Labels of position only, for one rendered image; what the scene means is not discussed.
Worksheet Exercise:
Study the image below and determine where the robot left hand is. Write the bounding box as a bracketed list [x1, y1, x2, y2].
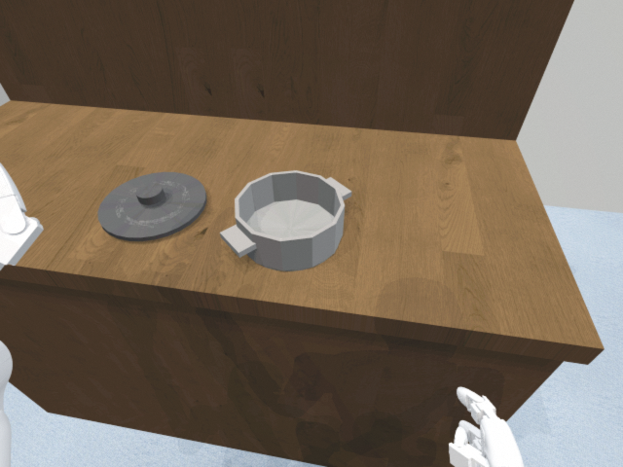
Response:
[0, 162, 44, 270]

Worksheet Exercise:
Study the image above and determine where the table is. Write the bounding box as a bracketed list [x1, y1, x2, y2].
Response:
[0, 0, 605, 467]

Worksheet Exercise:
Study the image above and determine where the pot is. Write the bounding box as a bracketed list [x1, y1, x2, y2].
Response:
[220, 170, 351, 271]

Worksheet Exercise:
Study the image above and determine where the lid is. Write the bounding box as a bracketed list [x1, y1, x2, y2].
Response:
[97, 172, 206, 241]

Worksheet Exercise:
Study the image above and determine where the robot right hand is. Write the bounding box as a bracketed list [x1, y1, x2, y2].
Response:
[449, 387, 524, 467]

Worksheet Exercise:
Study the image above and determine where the knob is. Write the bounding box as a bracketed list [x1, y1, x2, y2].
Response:
[135, 183, 165, 205]

